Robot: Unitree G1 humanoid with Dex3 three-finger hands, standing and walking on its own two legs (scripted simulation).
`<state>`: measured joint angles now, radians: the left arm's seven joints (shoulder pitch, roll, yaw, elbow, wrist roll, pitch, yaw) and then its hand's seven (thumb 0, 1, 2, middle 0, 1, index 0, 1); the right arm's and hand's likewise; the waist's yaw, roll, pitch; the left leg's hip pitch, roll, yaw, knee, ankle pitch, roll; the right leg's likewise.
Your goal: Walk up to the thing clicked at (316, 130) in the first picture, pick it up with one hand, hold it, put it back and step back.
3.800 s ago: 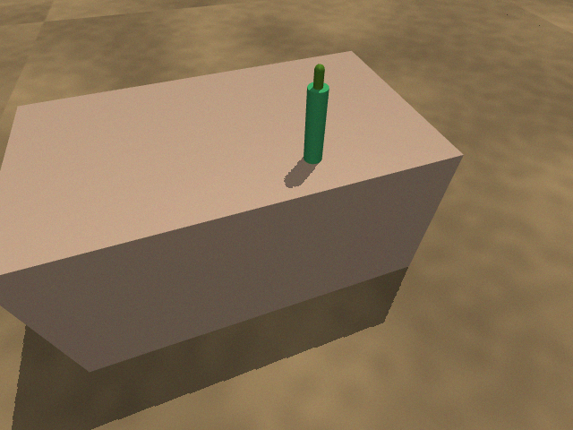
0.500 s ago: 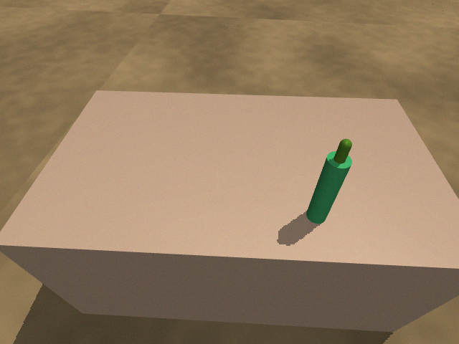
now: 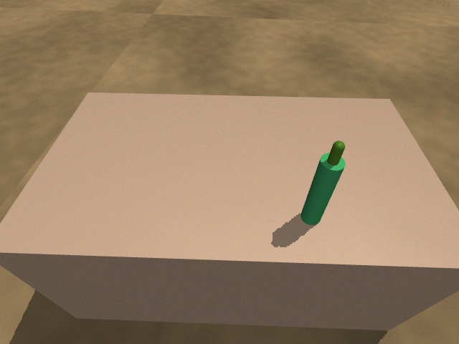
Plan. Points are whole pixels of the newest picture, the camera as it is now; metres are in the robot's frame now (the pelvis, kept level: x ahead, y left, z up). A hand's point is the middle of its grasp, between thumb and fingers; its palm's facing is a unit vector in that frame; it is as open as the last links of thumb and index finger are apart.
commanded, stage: stand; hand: right
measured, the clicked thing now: (323, 185) +0.48 -0.20 -0.05
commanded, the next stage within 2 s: rise first in 1.94 s
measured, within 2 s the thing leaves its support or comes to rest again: neither
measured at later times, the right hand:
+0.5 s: hand out of the picture +0.07 -0.26 -0.16, palm faces -0.03 +0.94 -0.34, open 7.4 cm
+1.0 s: hand out of the picture +0.07 -0.27 -0.16, palm faces -0.03 +0.94 -0.34, open 7.4 cm
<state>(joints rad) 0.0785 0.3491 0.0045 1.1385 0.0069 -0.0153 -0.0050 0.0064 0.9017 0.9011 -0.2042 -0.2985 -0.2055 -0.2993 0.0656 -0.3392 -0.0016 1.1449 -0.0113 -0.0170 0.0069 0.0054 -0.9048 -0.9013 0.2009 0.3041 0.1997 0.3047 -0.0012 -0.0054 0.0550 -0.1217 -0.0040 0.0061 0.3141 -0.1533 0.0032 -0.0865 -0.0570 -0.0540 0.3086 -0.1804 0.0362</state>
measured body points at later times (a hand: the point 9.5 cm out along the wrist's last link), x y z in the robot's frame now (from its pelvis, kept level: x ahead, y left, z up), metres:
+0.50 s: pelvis -0.01 -0.01 +0.00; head +0.00 -0.01 +0.45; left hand +0.07 +0.29 -0.13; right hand +0.07 -0.31 -0.13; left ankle +0.01 +0.12 -0.75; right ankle -0.01 -0.14 -0.75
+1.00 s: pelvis +0.00 -0.01 +0.00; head +0.01 -0.01 +0.45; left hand +0.08 +0.29 -0.13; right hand +0.07 -0.32 -0.13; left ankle +0.01 +0.12 -0.75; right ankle -0.01 -0.14 -0.75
